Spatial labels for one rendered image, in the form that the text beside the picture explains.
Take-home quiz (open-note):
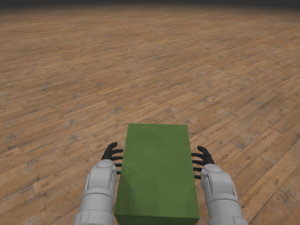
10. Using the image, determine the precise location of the robot left forearm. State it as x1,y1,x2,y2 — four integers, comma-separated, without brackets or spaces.
72,159,117,225

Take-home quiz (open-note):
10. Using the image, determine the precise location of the left robot hand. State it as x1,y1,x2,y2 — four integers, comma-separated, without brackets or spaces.
101,142,124,174

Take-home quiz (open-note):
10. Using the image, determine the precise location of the carton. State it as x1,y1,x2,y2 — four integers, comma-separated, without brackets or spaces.
113,123,200,225

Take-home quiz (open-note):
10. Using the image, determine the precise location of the robot right forearm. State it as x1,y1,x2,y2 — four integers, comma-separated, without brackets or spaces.
201,163,248,225

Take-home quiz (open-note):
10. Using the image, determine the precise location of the right robot hand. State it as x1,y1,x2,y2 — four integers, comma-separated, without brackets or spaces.
191,145,215,180

